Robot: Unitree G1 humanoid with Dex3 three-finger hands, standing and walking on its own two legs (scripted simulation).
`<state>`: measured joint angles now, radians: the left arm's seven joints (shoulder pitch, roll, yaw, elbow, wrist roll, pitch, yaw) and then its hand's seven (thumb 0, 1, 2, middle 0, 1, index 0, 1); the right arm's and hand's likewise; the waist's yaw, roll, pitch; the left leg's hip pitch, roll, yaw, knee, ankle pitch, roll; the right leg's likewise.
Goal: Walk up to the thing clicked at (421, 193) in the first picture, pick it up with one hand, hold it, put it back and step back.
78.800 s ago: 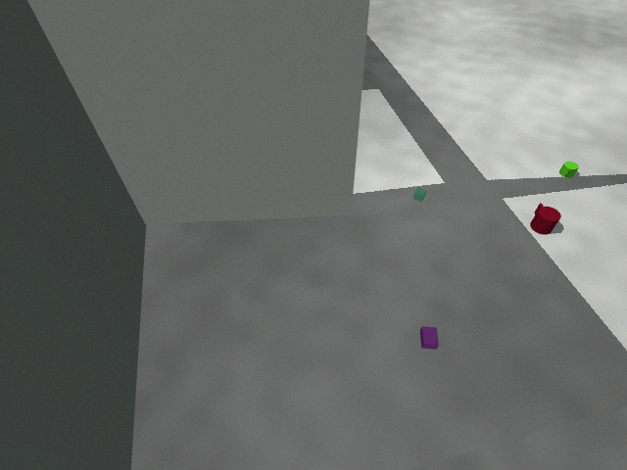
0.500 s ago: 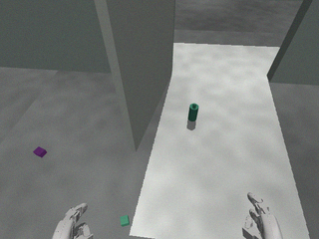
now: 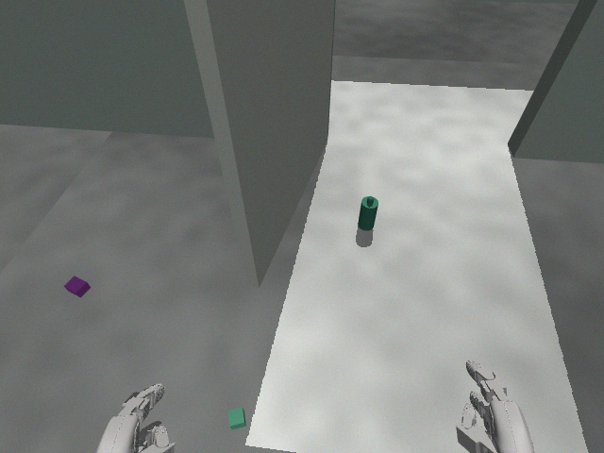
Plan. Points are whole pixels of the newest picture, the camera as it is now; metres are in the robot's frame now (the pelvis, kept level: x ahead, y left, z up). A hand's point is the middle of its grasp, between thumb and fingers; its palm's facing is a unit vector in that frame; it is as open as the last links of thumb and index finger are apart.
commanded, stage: home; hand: left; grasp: from above
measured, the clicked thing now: (237, 418) +0.36 +0.20 -0.69
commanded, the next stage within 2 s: stand in 0.70 s
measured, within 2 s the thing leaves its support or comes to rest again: neither
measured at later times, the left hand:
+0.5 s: hand out of the picture +0.16 +0.18 -0.04, palm faces +0.04 -0.98 -0.21, open 7.4 cm
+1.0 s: hand out of the picture +0.15 +0.22 -0.09, palm faces +0.01 -0.94 -0.33, open 7.4 cm
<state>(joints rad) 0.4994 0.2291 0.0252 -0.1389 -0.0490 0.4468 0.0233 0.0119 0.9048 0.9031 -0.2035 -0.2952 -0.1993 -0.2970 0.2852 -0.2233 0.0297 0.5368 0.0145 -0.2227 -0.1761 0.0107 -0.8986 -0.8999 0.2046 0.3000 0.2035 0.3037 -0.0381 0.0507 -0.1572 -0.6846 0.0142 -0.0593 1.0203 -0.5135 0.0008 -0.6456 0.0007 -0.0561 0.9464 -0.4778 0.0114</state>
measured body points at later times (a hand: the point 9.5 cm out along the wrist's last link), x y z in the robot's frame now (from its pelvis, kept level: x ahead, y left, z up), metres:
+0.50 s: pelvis +0.00 +0.00 +0.00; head +0.02 +0.00 +0.45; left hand +0.16 +0.23 -0.03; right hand +0.16 -0.25 -0.07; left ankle +0.00 +0.11 -0.68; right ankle +0.00 -0.13 -0.68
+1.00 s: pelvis -0.01 +0.00 +0.03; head +0.02 +0.00 +0.47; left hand +0.14 +0.26 -0.07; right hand +0.13 -0.27 -0.09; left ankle +0.00 +0.11 -0.68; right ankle +0.00 -0.13 -0.68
